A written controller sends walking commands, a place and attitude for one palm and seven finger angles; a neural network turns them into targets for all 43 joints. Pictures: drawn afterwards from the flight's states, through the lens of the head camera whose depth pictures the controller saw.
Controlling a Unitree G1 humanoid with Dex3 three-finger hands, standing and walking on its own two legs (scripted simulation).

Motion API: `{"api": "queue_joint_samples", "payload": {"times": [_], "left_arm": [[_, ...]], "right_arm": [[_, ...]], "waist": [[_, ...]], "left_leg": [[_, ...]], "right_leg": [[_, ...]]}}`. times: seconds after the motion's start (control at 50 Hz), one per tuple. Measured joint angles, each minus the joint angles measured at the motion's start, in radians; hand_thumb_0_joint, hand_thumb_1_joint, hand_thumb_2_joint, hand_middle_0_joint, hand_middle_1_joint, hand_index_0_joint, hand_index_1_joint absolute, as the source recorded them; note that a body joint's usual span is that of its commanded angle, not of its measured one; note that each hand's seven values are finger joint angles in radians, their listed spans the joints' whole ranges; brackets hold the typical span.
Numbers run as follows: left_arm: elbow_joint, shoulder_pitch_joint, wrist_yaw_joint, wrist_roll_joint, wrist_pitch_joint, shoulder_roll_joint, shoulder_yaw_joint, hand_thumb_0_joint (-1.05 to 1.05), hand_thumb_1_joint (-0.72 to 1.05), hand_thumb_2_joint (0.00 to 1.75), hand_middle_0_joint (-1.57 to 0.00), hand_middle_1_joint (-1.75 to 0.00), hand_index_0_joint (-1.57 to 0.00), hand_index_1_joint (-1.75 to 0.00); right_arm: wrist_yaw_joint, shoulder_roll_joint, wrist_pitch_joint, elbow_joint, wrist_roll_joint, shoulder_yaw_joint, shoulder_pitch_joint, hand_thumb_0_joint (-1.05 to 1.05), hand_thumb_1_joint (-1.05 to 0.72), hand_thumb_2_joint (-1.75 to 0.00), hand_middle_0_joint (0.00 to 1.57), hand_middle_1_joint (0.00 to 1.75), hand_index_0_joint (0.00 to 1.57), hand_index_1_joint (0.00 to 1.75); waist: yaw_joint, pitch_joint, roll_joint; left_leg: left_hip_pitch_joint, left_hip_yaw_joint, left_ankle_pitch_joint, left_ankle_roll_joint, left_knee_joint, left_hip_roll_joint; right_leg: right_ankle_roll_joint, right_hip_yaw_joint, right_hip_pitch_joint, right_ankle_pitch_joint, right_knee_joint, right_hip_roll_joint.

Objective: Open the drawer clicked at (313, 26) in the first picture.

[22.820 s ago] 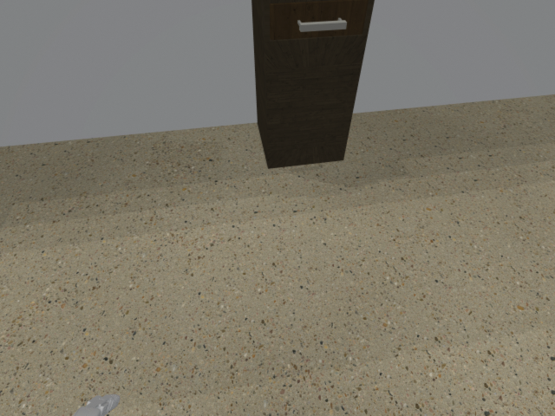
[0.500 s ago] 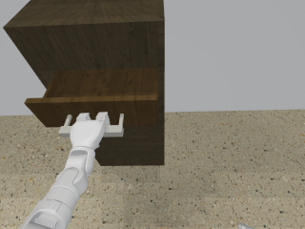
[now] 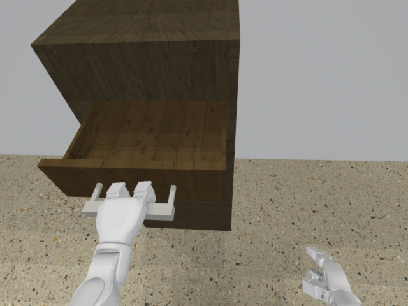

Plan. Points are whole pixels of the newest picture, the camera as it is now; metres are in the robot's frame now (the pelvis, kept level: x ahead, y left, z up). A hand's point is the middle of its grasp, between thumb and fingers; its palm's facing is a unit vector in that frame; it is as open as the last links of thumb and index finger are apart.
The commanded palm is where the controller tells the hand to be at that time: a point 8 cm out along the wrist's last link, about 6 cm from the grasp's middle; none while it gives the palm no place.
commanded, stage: pull the drawer open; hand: left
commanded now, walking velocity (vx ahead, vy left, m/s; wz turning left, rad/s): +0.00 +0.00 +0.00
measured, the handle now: (132, 199) +0.32 +0.19 +0.02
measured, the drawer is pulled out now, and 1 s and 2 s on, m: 0.20 0.30 0.30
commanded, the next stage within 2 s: open the thumb to release the handle in 0.98 s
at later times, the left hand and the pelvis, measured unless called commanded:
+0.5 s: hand (130, 235) +0.25 +0.18 +0.00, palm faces -0.02 -0.15 -0.99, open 6.0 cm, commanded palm +0.19 +0.19 +0.05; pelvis -0.01 -0.01 +0.01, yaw -3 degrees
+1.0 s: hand (120, 278) +0.17 +0.18 +0.00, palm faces +0.01 -0.16 -0.99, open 6.0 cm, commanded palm +0.11 +0.19 +0.05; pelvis +0.00 -0.01 -0.01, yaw -2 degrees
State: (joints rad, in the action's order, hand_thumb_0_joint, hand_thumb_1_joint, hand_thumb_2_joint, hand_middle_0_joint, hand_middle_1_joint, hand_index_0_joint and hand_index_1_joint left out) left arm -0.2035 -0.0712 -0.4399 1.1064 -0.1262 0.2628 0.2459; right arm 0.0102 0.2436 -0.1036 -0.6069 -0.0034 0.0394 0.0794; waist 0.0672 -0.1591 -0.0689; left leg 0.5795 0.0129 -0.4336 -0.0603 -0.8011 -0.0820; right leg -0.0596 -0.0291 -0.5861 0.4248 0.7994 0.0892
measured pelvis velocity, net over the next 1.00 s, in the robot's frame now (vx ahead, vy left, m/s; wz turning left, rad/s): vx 0.00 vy -0.01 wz -0.04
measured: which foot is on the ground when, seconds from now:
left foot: down 0.00-1.00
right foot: down 0.00-1.00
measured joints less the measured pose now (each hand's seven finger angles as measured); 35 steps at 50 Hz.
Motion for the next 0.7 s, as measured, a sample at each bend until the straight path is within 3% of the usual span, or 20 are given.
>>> {"api": "queue_joint_samples", "payload": {"times": [0.16,0.34,0.52,0.6,0.7], "left_arm": [[-0.051,0.045,0.042,-0.020,-0.005,0.010,0.006,0.01,0.66,0.82,-0.40,-1.34,-0.42,-1.35],[-0.055,0.046,0.061,-0.027,0.023,0.020,-0.048,0.02,0.66,0.79,-0.38,-1.34,-0.42,-1.35],[0.150,-0.202,0.059,-0.072,0.043,0.036,-0.119,0.05,0.65,0.72,-0.35,-1.34,-0.42,-1.35],[0.250,-0.321,0.030,-0.064,0.065,0.034,-0.118,0.06,0.65,0.72,-0.35,-1.34,-0.42,-1.35],[0.332,-0.432,-0.013,-0.037,0.090,0.031,-0.096,0.05,0.64,0.75,-0.36,-1.34,-0.42,-1.35]], "right_arm": [[-0.022,-0.053,-0.006,0.009,0.007,-0.049,-0.014,0.01,-0.91,-0.90,0.20,0.30,0.21,0.30],[-0.031,-0.039,-0.012,0.001,0.004,-0.049,0.028,0.01,-0.91,-0.90,0.20,0.30,0.21,0.30],[0.008,0.000,-0.008,0.028,0.002,-0.023,0.075,0.01,-0.91,-0.90,0.20,0.30,0.20,0.30],[0.029,0.015,-0.009,0.038,-0.007,-0.010,0.075,0.01,-0.91,-0.90,0.20,0.29,0.20,0.30],[0.055,0.021,-0.007,0.051,-0.019,-0.003,0.054,0.02,-0.91,-0.90,0.20,0.29,0.20,0.30]], "waist": [[0.006,0.005,0.015],[-0.013,0.022,0.028],[-0.058,0.011,0.034],[-0.055,0.008,0.035],[-0.032,0.003,0.023]], "left_leg": [[-0.031,0.002,0.012,0.005,0.019,-0.001],[-0.038,-0.009,0.027,0.012,0.034,0.010],[-0.054,-0.048,0.022,0.011,0.054,0.023],[-0.038,-0.051,0.008,0.008,0.032,0.024],[0.001,-0.047,-0.017,0.005,-0.022,0.021]], "right_leg": [[-0.005,0.001,0.026,-0.006,-0.007,-0.002],[-0.012,-0.010,0.027,-0.027,-0.019,0.008],[-0.009,-0.051,0.025,-0.029,-0.023,0.023],[-0.009,-0.051,0.010,-0.017,-0.003,0.025],[-0.007,-0.042,-0.024,0.008,0.044,0.023]]}}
